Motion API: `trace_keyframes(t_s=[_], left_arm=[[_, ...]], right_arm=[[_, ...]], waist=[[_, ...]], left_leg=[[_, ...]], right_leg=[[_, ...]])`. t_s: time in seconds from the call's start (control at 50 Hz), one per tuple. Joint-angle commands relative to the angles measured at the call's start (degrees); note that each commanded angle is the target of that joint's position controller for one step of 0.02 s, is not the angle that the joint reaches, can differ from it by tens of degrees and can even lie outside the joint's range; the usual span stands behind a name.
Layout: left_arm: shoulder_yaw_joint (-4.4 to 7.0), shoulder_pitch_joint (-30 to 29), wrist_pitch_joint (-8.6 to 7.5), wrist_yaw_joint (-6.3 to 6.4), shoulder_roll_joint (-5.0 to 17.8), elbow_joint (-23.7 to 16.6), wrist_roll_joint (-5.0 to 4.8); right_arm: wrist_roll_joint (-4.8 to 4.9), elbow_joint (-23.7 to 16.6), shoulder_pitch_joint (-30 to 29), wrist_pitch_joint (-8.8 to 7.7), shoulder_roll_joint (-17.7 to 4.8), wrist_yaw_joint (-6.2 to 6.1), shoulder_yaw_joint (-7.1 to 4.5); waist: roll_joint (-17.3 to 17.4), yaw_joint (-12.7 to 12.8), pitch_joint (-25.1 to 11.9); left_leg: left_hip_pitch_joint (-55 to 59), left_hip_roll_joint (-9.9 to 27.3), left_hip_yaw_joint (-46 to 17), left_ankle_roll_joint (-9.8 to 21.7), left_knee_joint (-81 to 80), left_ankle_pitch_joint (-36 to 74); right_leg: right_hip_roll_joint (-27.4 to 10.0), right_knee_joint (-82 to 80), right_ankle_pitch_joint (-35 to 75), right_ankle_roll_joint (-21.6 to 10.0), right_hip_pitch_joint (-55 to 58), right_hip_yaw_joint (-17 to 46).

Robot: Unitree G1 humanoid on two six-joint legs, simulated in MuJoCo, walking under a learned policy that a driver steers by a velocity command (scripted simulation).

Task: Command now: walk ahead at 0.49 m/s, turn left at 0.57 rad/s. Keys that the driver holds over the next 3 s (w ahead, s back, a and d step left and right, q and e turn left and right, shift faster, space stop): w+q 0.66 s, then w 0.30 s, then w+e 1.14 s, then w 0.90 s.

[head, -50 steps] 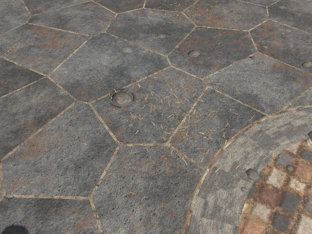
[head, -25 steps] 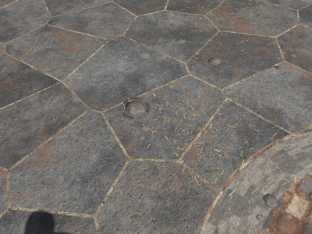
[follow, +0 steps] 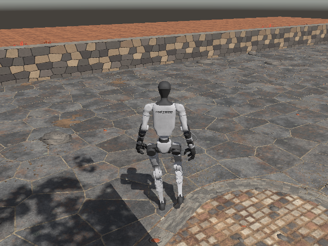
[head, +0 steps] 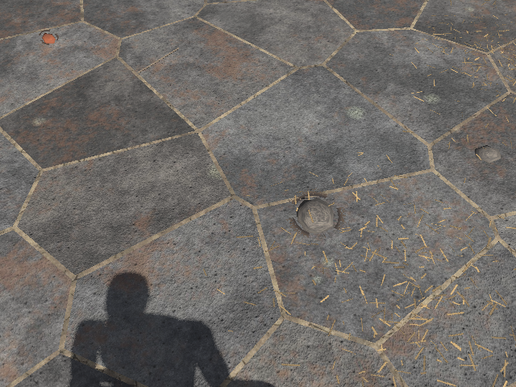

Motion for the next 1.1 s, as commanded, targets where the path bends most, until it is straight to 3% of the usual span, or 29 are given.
trace_keyframes(t_s=[0.02,0.12,0.24,0.28,0.32,0.34,0.36,0.38,0.4,0.42,0.44,0.46,0.5,0.56,0.62,0.68,0.76,0.8,0.84,0.86,0.88,0.9,0.92,0.94,0.96,1.0,1.04,1.1], left_arm=[[0.96,3.7,1.94,-0.45,4.4,-2.6,0.63],[0.81,-9.1,2.49,-0.95,5.4,-7.7,0.19],[-0.31,-19.3,1.58,-1.61,5.7,-12.8,-0.45],[-0.26,-17.6,0.98,-1.51,6.9,-13.4,-0.79],[0.80,-7.0,0.33,-0.58,9.6,-10.7,-1.08],[1.55,2.0,-0.33,0.20,11.4,-8.4,-1.11],[2.49,11.0,-0.78,1.32,15.0,-7.8,0.37],[3.60,11.3,-0.34,1.28,20.1,-8.3,1.82],[3.22,8.0,0.58,0.83,15.6,-8.7,0.62],[1.98,3.7,0.68,0.78,10.6,-9.3,0.07],[1.25,1.6,0.54,0.56,7.8,-9.0,0.12],[1.00,2.0,0.30,0.62,7.2,-8.2,0.09],[0.96,3.7,-0.61,0.39,7.2,-6.5,-0.55],[1.37,5.8,-2.06,-0.21,8.0,-5.2,-1.31],[1.52,7.8,-2.13,-0.23,8.2,-4.1,-1.18],[1.55,9.2,-2.04,-0.30,8.5,-3.3,-1.12],[1.88,13.0,-1.52,-0.05,10.7,-1.4,-1.20],[1.94,14.9,-0.64,0.08,11.6,0.0,-1.25],[1.96,15.6,0.30,0.28,13.0,1.0,-1.22],[1.58,15.4,0.75,0.37,12.5,1.0,-1.49],[0.78,15.0,0.72,0.31,10.5,-0.8,-1.67],[-0.64,18.7,0.52,-0.92,4.0,-4.1,-2.53],[1.19,13.1,0.97,-0.39,10.5,-4.2,-1.79],[1.18,8.9,0.67,-0.52,9.8,-5.5,-2.28],[0.63,8.4,0.17,-0.68,8.4,-5.1,-2.35],[0.58,12.3,1.61,-1.08,7.4,-2.6,-1.15],[0.77,13.5,2.96,-1.80,6.5,-1.6,-0.80],[1.03,8.5,3.61,-2.37,5.9,-2.7,-0.84]], right_arm=[[0.50,-3.4,1.4,-2.08,-7.0,-0.24,-1.07],[0.27,-3.3,9.1,-1.47,-7.1,0.01,-1.03],[-0.62,-4.0,13.8,-1.08,-8.1,-0.85,-1.04],[-0.78,-4.8,12.2,-1.19,-9.1,-1.35,-1.29],[-0.79,-6.2,8.1,-1.64,-10.9,-1.11,-1.69],[-0.38,-6.6,6.5,-2.12,-11.4,-0.47,-1.80],[0.34,-8.4,6.6,-2.66,-7.9,0.19,-0.89],[2.84,-10.1,14.2,-2.26,-1.6,0.01,0.26],[0.31,-9.1,13.1,-1.51,-7.5,-0.55,-0.30],[-0.40,-9.0,9.1,-1.03,-7.8,-0.26,-0.59],[-0.64,-9.4,6.6,-0.78,-6.9,0.19,-0.35],[-1.16,-9.7,5.5,-0.30,-6.1,0.77,-0.33],[-1.74,-10.3,5.5,1.13,-5.0,1.87,-0.17],[-1.86,-12.7,1.1,2.13,-4.0,3.00,0.20],[-1.88,-15.3,-5.3,2.12,-3.6,3.73,0.63],[-1.63,-17.4,-11.3,1.60,-2.2,4.45,1.57],[-2.04,-19.3,-16.9,1.28,-2.0,4.75,2.23],[-2.56,-19.5,-17.3,1.10,-2.8,4.25,2.05],[-3.04,-17.7,-11.5,0.45,-3.9,3.52,1.44],[-3.47,-14.5,-2.7,-0.26,-4.7,2.99,0.82],[-4.38,-12.3,6.8,-0.71,-8.3,2.13,-0.30],[-3.80,-12.1,8.3,-0.63,-14.6,1.28,-1.56],[-1.64,-12.4,10.1,-0.14,-14.8,0.61,-1.95],[-1.06,-11.3,6.5,-0.32,-12.6,0.23,-1.38],[-0.97,-10.8,4.0,-0.79,-9.2,0.28,-0.46],[-0.84,-10.8,-0.5,-1.57,-5.2,0.27,0.80],[-0.77,-10.0,0.1,-2.62,-4.6,0.27,1.05],[-0.62,-8.4,2.1,-3.57,-5.8,0.15,0.71]], waist=[[-0.5,2.1,-1.0],[2.9,-3.0,-0.7],[4.6,-6.1,-0.4],[5.5,-4.3,-0.7],[5.8,0.9,-5.0],[3.8,5.6,-9.8],[-0.4,8.7,-17.8],[-16.2,4.1,-25.9],[-9.4,2.8,-22.1],[-3.8,1.8,-12.3],[-0.6,1.3,-7.4],[-2.5,0.8,-5.3],[-5.4,-0.4,-3.8],[-5.4,-0.5,-3.0],[-4.8,0.2,-1.5],[-4.6,1.4,-0.4],[-4.7,3.0,1.1],[-4.8,2.9,1.0],[-5.5,-0.1,-3.1],[-3.6,-4.1,-8.2],[0.5,-7.8,-15.4],[15.2,-4.7,-21.8],[7.3,-7.1,-21.9],[5.2,-5.2,-14.1],[3.4,-3.1,-9.1],[3.5,1.2,-6.1],[4.0,2.1,-5.4],[3.8,1.6,-1.5]], left_leg=[[-0.3,15.9,-17.1,7.1,-11.8,18.0],[7.4,14.9,-18.8,2.8,-10.4,21.8],[16.5,16.2,-22.1,3.2,-5.8,29.1],[16.4,17.0,-23.3,1.9,-3.7,32.0],[11.8,15.3,-22.0,-1.0,4.5,43.5],[8.2,12.6,-20.0,-2.3,15.0,42.8],[-0.1,9.2,-17.8,-3.2,29.8,26.5],[-18.0,0.0,-11.3,-5.3,47.6,-20.1],[-23.2,5.0,-11.1,-4.5,53.1,-18.2],[-23.8,7.6,-10.0,-4.9,52.3,-12.1],[-23.0,9.6,-9.1,-5.3,49.8,-8.7],[-21.9,11.0,-8.7,-5.6,47.8,-7.7],[-19.8,12.1,-7.7,-6.1,46.3,-7.0],[-24.3,13.3,-6.8,-6.4,44.6,-3.7],[-28.7,14.1,-5.7,-7.3,39.1,2.0],[-25.9,13.8,-3.2,-7.2,27.4,8.9],[-20.4,12.2,0.6,-5.6,15.4,6.9],[-18.3,10.6,1.9,-4.0,12.0,1.9],[-9.7,6.9,3.3,-1.8,8.3,-2.4],[2.0,5.1,3.5,-0.6,4.0,0.3],[17.7,14.0,-6.9,1.8,3.8,-3.7],[33.8,32.5,-36.2,8.8,-0.5,-3.1],[31.6,33.0,-40.7,9.2,-3.7,4.6],[26.0,30.0,-29.6,7.7,-3.3,12.5],[18.3,27.1,-23.3,5.7,-4.7,18.1],[8.8,23.1,-15.0,1.9,-8.7,18.4],[5.4,22.4,-11.8,1.5,-12.0,17.9],[4.6,22.1,-7.4,0.8,-16.1,14.0]], right_leg=[[-1.1,-6.0,4.4,2.3,-3.6,-1.4],[0.7,-18.1,14.9,2.9,-10.8,-2.1],[4.6,-29.5,15.3,1.3,-11.6,-2.4],[5.6,-34.4,14.2,-0.1,-5.4,-1.5],[8.8,-37.8,10.1,-2.2,11.8,-2.3],[7.7,-41.1,12.7,-3.7,24.0,-2.0],[-3.5,-41.7,2.6,-5.9,38.3,8.7],[-20.8,-46.1,1.7,-13.1,52.5,36.0],[-19.1,-49.4,-5.7,-13.3,46.4,41.8],[-16.5,-50.9,-6.1,-11.9,36.8,31.6],[-13.4,-52.3,-0.7,-10.6,30.4,23.3],[-11.1,-53.5,4.3,-9.3,26.8,17.3],[-9.1,-55.4,11.3,-8.4,22.4,10.0],[-9.5,-57.6,18.0,-9.2,23.0,3.9],[-8.8,-58.7,21.2,-9.2,24.4,-2.1],[-6.9,-58.8,23.1,-8.1,23.9,-7.6],[-8.5,-58.8,25.7,-7.7,26.9,-9.9],[-9.7,-55.6,34.1,-7.6,31.2,-10.5],[-9.7,-44.5,51.0,-7.0,34.0,-12.2],[-7.9,-33.6,50.8,-5.9,31.0,-14.4],[-6.2,-18.6,33.8,-4.8,19.8,-14.5],[3.8,1.3,-12.7,-1.8,-2.9,-13.5],[4.9,8.2,-13.1,-2.2,-7.7,-3.8],[2.3,7.9,-7.4,-3.0,-10.5,-1.5],[0.8,3.4,-4.0,-3.1,-8.6,-1.2],[-0.4,-1.9,-1.7,-2.5,-1.7,-0.6],[0.7,-3.0,0.1,-2.0,0.6,-0.2],[0.7,-5.9,6.8,-1.6,-4.8,0.9]])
